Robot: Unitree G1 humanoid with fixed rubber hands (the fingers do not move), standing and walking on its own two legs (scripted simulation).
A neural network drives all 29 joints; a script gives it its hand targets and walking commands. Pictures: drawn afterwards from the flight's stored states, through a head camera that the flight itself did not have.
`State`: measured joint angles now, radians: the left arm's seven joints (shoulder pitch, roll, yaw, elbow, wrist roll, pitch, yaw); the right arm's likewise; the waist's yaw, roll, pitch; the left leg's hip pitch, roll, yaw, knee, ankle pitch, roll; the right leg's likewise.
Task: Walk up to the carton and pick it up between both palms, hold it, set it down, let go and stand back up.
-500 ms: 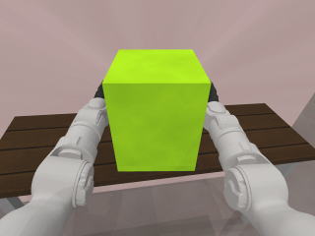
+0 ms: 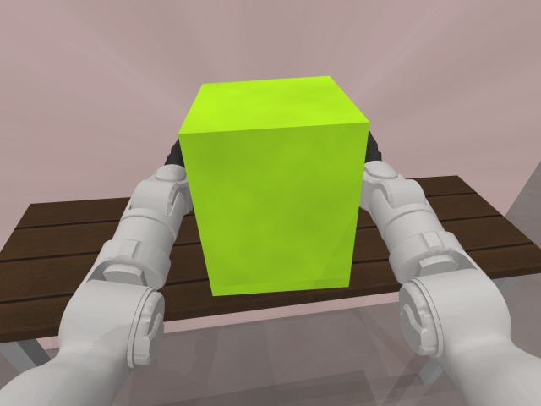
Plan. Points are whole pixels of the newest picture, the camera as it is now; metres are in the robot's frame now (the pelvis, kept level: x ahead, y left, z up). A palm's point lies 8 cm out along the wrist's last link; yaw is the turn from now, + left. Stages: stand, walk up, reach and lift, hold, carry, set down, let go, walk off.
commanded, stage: reach and lift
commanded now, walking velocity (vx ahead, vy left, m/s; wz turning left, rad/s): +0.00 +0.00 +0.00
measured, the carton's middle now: (273, 181) +0.40 -0.02 +0.20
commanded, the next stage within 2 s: hold in 0.98 s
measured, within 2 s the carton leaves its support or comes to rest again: neither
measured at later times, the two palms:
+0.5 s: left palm (172, 174) +0.40 +0.13 +0.21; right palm (370, 158) +0.40 -0.16 +0.24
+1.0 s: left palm (168, 167) +0.40 +0.13 +0.23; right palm (372, 149) +0.39 -0.16 +0.26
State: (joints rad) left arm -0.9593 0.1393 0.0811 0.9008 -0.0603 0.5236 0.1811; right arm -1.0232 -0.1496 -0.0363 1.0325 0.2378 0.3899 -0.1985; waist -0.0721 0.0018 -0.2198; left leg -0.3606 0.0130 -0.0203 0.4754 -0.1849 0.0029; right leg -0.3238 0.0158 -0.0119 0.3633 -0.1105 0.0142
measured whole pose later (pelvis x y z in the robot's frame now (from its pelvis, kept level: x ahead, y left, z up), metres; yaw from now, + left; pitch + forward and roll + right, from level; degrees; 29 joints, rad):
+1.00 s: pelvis +0.00 +0.00 +0.00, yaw +0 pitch +4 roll -2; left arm -0.96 0.13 0.11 0.76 -0.06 0.69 0.19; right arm -1.11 -0.20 -0.01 0.98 0.30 0.56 -0.21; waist -0.05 0.01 -0.24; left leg -0.36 0.01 -0.02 0.48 -0.18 0.00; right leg -0.32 0.02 -0.01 0.36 -0.10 0.01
